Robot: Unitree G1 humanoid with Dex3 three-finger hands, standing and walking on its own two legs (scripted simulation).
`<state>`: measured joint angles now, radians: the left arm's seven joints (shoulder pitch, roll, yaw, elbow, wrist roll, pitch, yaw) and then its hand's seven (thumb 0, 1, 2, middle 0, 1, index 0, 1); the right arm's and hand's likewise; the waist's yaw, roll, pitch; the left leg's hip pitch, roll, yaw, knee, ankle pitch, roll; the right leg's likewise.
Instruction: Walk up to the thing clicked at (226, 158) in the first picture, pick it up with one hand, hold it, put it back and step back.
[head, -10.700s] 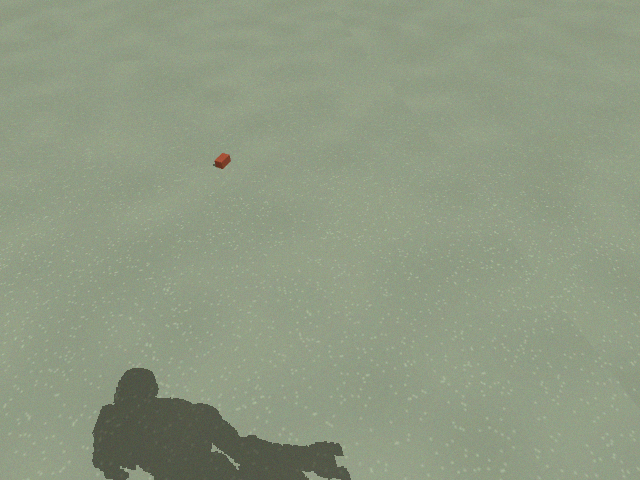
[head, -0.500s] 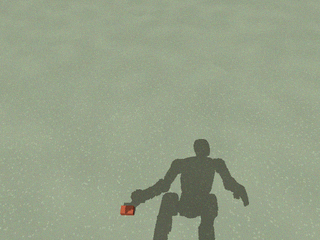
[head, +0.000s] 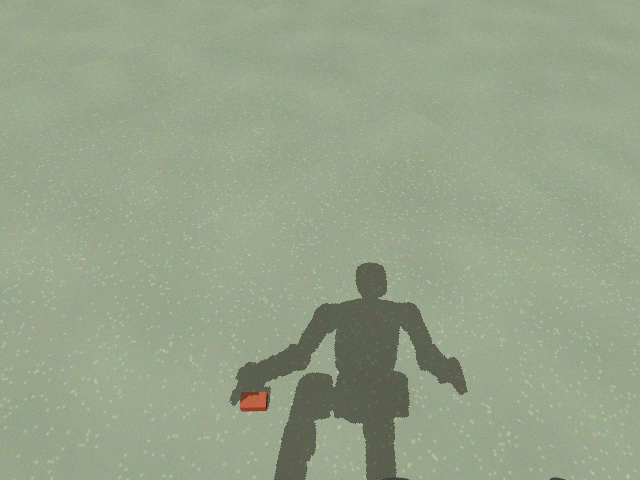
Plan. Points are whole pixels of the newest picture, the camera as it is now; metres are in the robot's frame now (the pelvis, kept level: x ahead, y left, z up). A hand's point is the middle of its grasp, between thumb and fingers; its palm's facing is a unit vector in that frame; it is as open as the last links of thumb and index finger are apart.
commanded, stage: walk up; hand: left
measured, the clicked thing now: (254, 401) +0.42 +0.20 -0.74
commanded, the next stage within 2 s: stand in 1.58 s
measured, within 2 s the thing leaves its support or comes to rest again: neither
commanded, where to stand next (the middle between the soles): +0.05 -0.06 m, yaw +1 degrees
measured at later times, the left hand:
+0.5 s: hand out of the picture +0.08 +0.21 -0.15, palm faces +0.02 -0.95 -0.31, open 7.4 cm
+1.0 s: hand out of the picture +0.10 +0.21 -0.14, palm faces +0.04 -0.93 -0.35, open 7.4 cm
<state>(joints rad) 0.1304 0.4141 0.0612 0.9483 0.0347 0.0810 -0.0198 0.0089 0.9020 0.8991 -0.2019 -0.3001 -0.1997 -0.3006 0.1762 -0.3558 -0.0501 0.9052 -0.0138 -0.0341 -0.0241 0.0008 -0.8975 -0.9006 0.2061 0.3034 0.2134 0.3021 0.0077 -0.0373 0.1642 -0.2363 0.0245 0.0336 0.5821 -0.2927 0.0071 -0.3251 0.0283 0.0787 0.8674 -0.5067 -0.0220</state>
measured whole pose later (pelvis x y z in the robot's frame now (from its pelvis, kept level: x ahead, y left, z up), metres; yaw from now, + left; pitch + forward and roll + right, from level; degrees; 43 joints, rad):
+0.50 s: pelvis +0.00 -0.04 +0.00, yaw +1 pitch -3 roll +1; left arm 0.18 0.36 0.03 0.95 0.00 0.03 -0.02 0.01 0.90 0.90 -0.20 -0.30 -0.20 -0.30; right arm 0.25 -0.35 -0.01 0.98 -0.02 -0.03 0.00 0.00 -0.90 -0.90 0.20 0.30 0.21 0.30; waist 0.01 -0.05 0.09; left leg -0.20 -0.03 -0.01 0.52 -0.26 0.01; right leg -0.20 -0.01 0.00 0.59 -0.36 -0.02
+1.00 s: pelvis +0.02 -0.05 +0.02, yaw +1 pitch -3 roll +0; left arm 0.09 0.36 0.02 1.11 0.00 -0.01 0.00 0.01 0.90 0.90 -0.20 -0.30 -0.20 -0.30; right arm 0.08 -0.36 0.00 1.07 0.00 -0.01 0.01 0.00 -0.90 -0.90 0.20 0.30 0.21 0.30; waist 0.02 0.01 0.05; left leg -0.11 0.00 -0.03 0.37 -0.21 0.00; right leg -0.06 0.01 -0.02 0.34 -0.23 -0.01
